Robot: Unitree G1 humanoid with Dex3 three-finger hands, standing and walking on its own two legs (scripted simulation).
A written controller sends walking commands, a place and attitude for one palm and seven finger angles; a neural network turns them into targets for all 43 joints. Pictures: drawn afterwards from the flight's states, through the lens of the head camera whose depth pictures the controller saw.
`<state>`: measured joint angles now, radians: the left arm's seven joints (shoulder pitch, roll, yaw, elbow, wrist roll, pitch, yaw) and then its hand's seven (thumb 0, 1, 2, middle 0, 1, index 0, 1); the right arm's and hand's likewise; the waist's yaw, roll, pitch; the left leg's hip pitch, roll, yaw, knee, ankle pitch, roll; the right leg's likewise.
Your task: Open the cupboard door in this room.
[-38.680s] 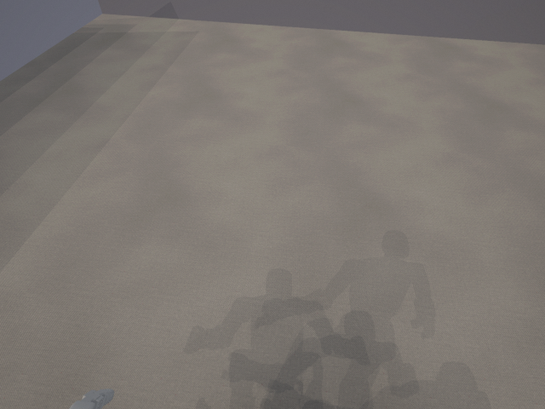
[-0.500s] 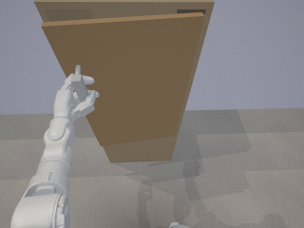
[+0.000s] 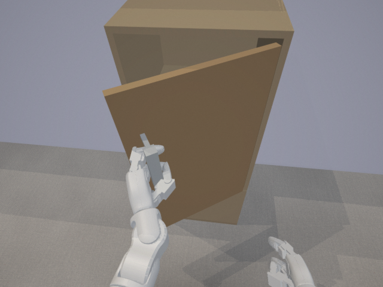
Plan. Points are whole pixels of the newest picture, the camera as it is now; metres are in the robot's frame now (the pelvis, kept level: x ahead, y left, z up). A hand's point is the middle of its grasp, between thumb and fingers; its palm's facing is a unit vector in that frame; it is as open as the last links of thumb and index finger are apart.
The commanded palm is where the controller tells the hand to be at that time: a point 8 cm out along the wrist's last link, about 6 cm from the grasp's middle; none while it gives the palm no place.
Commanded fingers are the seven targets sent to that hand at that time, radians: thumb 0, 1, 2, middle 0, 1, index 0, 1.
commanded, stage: pull the door open along its arc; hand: left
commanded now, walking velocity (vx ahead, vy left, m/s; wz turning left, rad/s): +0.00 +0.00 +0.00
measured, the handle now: (151, 161) +0.36 +0.11 +0.08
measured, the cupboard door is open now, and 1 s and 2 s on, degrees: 33 42 44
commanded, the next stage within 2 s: open thumb and fingers to let go in 0.22 s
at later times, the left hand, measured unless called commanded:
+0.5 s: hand (179, 197) +0.27 +0.04 +0.08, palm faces +0.31 -0.95 -0.03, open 6.8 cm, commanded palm +0.22 +0.08 +0.08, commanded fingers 0.00 0.20 0.60 -0.35 -1.27 -0.35 -1.27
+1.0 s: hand (173, 202) +0.26 +0.05 +0.08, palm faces +0.26 -0.97 -0.02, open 14.3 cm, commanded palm +0.22 +0.08 +0.08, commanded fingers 0.00 -0.50 0.30 -0.19 -0.55 -0.19 -0.55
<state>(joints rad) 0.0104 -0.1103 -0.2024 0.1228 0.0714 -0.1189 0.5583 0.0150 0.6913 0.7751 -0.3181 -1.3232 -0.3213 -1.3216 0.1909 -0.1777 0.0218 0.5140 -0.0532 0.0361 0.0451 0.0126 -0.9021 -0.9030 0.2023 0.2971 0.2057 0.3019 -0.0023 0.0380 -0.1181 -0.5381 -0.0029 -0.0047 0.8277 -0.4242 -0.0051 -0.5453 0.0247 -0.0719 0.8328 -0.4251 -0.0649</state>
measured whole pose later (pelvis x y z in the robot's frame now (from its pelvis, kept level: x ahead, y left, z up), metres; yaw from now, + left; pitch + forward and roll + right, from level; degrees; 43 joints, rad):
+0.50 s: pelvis +0.00 -0.03 +0.00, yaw +1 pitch +5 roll +1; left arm 0.20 -0.07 -0.27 -0.03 0.05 -0.10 0.52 0.00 0.53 0.73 -0.36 -1.31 -0.38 -1.33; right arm 0.19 -0.20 0.02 0.54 -0.06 0.02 0.01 0.02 -0.90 -0.90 0.20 0.30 0.20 0.30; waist -0.01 0.04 -0.09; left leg -0.47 0.01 -0.04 0.78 -0.40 -0.03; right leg -0.47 0.04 -0.11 0.79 -0.42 -0.10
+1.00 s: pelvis -0.01 -0.01 +0.00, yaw +1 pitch +5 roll +0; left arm 0.18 -0.06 -0.31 -0.01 0.06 -0.12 0.52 0.00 -0.45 0.32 -0.27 -0.98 -0.27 -0.98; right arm 0.22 -0.19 0.02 0.52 -0.04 0.00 0.02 0.02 -0.90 -0.90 0.20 0.30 0.20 0.30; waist -0.02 0.05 -0.09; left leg -0.51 -0.01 -0.03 0.83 -0.41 -0.01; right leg -0.51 0.02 -0.09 0.83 -0.42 -0.07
